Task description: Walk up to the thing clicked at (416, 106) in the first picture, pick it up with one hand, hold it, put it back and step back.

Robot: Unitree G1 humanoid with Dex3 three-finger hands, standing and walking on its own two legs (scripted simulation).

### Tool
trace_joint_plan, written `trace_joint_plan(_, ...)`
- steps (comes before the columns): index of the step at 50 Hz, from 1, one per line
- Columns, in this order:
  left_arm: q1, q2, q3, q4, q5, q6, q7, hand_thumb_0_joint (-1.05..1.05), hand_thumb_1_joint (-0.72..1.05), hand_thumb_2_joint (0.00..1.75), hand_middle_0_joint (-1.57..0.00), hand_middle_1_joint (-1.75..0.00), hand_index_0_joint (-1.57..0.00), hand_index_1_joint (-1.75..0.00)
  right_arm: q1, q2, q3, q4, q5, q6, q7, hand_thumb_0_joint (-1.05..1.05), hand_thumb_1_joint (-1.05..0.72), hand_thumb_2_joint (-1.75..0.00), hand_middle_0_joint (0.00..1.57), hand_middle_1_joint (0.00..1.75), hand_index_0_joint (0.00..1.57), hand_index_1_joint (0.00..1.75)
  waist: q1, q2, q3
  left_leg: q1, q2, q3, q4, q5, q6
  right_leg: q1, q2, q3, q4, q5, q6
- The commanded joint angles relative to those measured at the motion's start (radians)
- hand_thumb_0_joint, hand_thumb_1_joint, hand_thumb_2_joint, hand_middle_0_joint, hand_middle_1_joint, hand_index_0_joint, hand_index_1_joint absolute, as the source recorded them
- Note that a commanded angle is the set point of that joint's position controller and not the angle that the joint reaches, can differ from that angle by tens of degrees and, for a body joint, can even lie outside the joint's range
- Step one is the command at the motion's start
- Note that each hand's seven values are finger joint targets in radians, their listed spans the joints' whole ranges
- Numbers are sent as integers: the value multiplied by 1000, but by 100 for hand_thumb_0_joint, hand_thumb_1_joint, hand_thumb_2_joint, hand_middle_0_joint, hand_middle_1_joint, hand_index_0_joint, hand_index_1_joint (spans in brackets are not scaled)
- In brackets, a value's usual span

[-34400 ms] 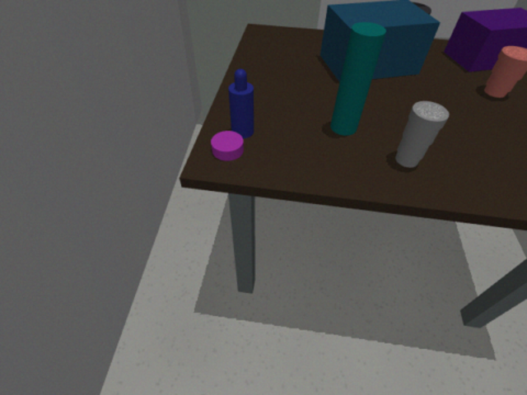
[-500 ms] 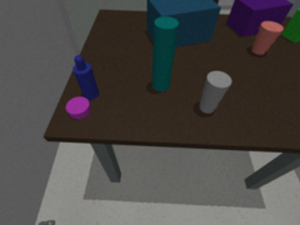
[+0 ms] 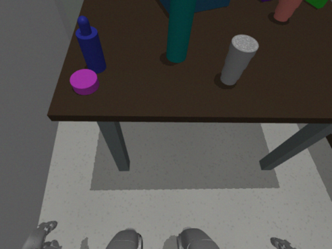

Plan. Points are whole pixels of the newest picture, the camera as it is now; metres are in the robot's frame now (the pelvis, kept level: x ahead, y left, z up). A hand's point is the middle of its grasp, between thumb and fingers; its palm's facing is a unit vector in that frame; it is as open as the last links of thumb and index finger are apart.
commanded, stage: step back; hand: right
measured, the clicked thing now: (235, 63) +0.60 -0.20 +0.04
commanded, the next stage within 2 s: none
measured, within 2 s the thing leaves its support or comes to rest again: neither
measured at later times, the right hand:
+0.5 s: hand out of the picture -0.02 -0.25 -0.15, palm faces -0.10 +0.91 -0.41, open 7.4 cm
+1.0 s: hand out of the picture -0.19 -0.31 -0.15, palm faces -0.02 +0.92 -0.39, open 7.4 cm
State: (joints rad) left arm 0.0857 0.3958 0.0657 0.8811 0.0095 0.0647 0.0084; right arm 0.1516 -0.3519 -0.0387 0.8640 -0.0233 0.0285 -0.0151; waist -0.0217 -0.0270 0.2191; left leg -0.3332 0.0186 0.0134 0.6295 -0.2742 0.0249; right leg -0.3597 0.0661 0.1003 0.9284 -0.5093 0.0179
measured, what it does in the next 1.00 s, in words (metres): walks backwards: right foot, then left foot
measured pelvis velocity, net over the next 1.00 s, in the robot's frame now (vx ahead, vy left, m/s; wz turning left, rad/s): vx -0.28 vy -0.03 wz -0.02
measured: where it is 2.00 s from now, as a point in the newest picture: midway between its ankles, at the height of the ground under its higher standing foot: outside the picture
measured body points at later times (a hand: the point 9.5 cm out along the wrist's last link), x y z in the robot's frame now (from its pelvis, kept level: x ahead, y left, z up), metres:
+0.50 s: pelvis -0.13 +0.01 -0.01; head -0.06 +0.03 +0.44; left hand -0.01 +0.33 -0.12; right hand -0.01 -0.30 -0.12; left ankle -0.11 +0.12 -0.73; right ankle -0.07 -0.13 -0.70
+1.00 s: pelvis -0.28 -0.03 +0.00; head -0.23 -0.05 +0.45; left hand -0.22 +0.29 -0.10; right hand -0.19 -0.35 -0.13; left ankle -0.26 +0.11 -0.65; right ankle -0.27 -0.15 -0.73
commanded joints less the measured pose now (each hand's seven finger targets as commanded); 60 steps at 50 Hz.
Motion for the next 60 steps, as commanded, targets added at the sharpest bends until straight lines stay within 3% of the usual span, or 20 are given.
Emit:
trace_joint_plan(1,104,147,57,-59,12,-42,6,0,90,90,-20,-30,-20,-30,-3,-293,-76,-80,4,-6,-14,0,-90,-90,20,30,20,30,19,183,-326,224,208,-229,-64,444,180,105,-29,-82,-347,142,-28)
trace_joint_plan(3,155,167,66,-44,25,-52,10,0,90,90,-20,-30,-20,-30,-27,-265,-64,-85,19,0,-9,0,-90,-90,20,30,20,30,50,136,-329,65,161,-183,2,304,101,264,-84,-26,-503,358,-68)
trace_joint_plan(4,143,247,85,-60,36,-61,10,0,90,90,-20,-30,-20,-30,-7,-222,-50,-93,29,0,-8,0,-90,-90,20,30,20,30,34,-78,-311,-116,34,-130,150,81,29,313,-262,246,-521,472,-126)
trace_joint_plan(5,93,336,99,-84,19,-57,5,0,90,90,-20,-30,-20,-30,-65,-215,-54,-101,30,8,-20,0,-90,-90,20,30,20,30,79,-253,-241,-134,-120,-81,397,-353,-9,120,-460,450,-594,586,-329)
trace_joint_plan(6,55,312,95,-115,24,-65,6,0,90,90,-20,-30,-20,-30,-43,-244,-66,-77,22,13,-26,0,-90,-90,20,30,20,30,59,-178,-193,-120,-99,-186,554,-379,-19,55,-481,469,-580,647,-357)
trace_joint_plan(9,-20,220,77,-139,14,-57,16,0,90,90,-20,-30,-20,-30,27,-231,-51,-46,39,2,-25,0,-90,-90,20,30,20,30,4,-101,-207,-158,-142,-192,586,-242,-25,138,-290,152,-476,789,-233)
trace_joint_plan(15,85,199,70,-159,24,-46,27,0,90,90,-20,-30,-20,-30,8,-220,-44,-72,21,-11,-22,0,-90,-90,20,30,20,30,79,-155,-254,-145,-69,-101,247,-261,-42,325,-303,132,-404,835,-246)
trace_joint_plan(20,37,211,55,-191,5,-23,10,0,90,90,-20,-30,-20,-30,108,-232,-69,-30,0,-26,-6,0,-90,-90,20,30,20,30,10,-119,-285,149,-31,-50,-197,77,0,127,-242,112,-300,579,-150)
trace_joint_plan(22,14,162,52,-206,-7,-24,16,0,90,90,-20,-30,-20,-30,34,-403,-103,-62,-7,-27,3,0,-90,-90,20,30,20,30,0,265,-283,122,349,-513,-301,315,216,-72,46,-50,13,-47,-46)
trace_joint_plan(23,-32,194,70,-194,10,-21,29,0,90,90,-20,-30,-20,-30,43,-415,-108,-64,-14,-30,2,0,-90,-90,20,30,20,30,-42,220,-256,17,407,-603,-319,331,300,-50,45,89,219,-163,-37)
trace_joint_plan(26,93,182,72,-134,-9,-16,24,0,90,90,-20,-30,-20,-30,-83,-293,-74,-84,-13,-33,-12,0,-90,-90,20,30,20,30,60,133,-217,92,261,-302,-243,394,200,-142,48,117,368,-23,-42)
trace_joint_plan(34,110,165,68,-137,8,-24,-1,0,90,90,-20,-30,-20,-30,13,-283,-84,-110,-10,-24,-13,0,-90,-90,20,30,20,30,-10,207,-262,248,234,-232,-196,361,225,-68,-2,-2,20,-11,21)
trace_joint_plan(39,295,158,75,-37,12,-28,-14,0,90,90,-20,-30,-20,-30,-72,-323,-92,-136,-7,6,-6,0,-90,-90,20,30,20,30,63,256,-307,38,207,-205,-180,104,135,231,-41,-123,-436,168,-44)
trace_joint_plan(40,304,181,83,-31,25,-33,-12,0,90,90,-20,-30,-20,-30,-53,-296,-81,-132,1,10,-5,0,-90,-90,20,30,20,30,64,198,-296,-51,159,-185,-126,1,84,277,-63,-71,-492,183,-62)
trace_joint_plan(42,198,360,124,-99,36,-36,-14,0,90,90,-20,-30,-20,-30,-100,-213,-66,-162,13,5,-18,0,-90,-90,20,30,20,30,101,-232,-179,-230,-126,-103,306,-315,-36,14,-452,438,-678,55,-267)
trace_joint_plan(43,109,367,121,-137,36,-43,-6,0,90,90,-20,-30,-20,-30,-92,-253,-81,-147,10,8,-25,0,-90,-90,20,30,20,30,81,-214,-125,-179,-75,-195,490,-315,-48,-131,-521,494,-708,81,-332)
trace_joint_plan(46,-35,231,84,-156,36,-50,8,0,90,90,-20,-30,-20,-30,30,-236,-69,-84,25,-3,-21,0,-90,-90,20,30,20,30,-19,-104,-145,-137,-135,-175,559,-175,-32,-42,-291,106,-535,443,-203)
trace_joint_plan(53,126,224,77,-154,29,-38,31,0,90,90,-20,-30,-20,-30,9,-207,-50,-98,4,-16,-21,0,-90,-90,20,30,20,30,94,-175,-244,-167,-71,-68,225,-270,-42,330,-340,109,-392,807,-235)
trace_joint_plan(57,42,226,60,-178,6,-21,23,0,90,90,-20,-30,-20,-30,146,-214,-65,-36,2,-24,-14,0,-90,-90,20,30,20,30,19,-133,-308,86,-48,5,-211,61,-6,240,-293,59,-263,703,-161)
trace_joint_plan(60,-15,187,60,-196,0,-12,32,0,90,90,-20,-30,-20,-30,75,-428,-108,-73,-7,-23,-7,0,-90,-90,20,30,20,30,-26,238,-282,57,401,-562,-274,479,288,-60,1,0,176,-177,-32)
